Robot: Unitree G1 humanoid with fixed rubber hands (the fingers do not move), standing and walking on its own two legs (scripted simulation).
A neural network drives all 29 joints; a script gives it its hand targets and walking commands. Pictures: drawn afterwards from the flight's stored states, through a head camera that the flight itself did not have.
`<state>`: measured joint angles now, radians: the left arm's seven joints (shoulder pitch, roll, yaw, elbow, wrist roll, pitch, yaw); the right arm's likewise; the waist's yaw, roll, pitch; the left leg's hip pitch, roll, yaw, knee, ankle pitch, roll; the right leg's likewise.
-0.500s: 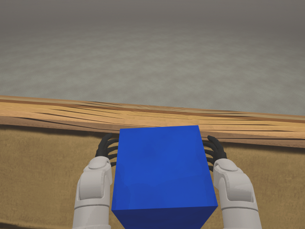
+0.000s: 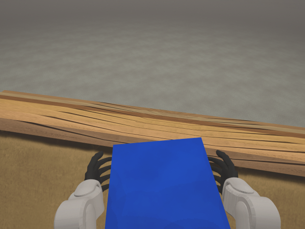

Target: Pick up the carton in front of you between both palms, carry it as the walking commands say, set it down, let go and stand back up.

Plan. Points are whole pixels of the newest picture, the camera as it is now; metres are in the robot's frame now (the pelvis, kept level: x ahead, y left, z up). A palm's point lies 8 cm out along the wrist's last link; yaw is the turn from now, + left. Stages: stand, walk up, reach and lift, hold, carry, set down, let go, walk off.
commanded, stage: carry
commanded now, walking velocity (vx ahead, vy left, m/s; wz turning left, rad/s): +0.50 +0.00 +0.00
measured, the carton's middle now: (162, 204) +0.22 +0.00 +0.01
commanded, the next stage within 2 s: none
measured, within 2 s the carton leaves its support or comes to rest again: neither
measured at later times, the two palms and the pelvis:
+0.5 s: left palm (121, 97) +0.55 +0.15 +0.08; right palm (206, 102) +0.54 -0.15 +0.08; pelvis +0.32 +0.01 -0.02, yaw -1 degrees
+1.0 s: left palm (127, 55) +0.98 +0.18 +0.05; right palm (186, 58) +0.95 -0.13 +0.06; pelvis +0.63 +0.03 -0.04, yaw -2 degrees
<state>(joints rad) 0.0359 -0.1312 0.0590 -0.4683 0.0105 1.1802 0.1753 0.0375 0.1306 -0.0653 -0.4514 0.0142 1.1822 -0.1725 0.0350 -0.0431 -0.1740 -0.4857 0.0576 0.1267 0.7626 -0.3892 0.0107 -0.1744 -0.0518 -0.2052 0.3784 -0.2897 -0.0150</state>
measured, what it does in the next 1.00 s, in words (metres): walks ahead: left foot, then right foot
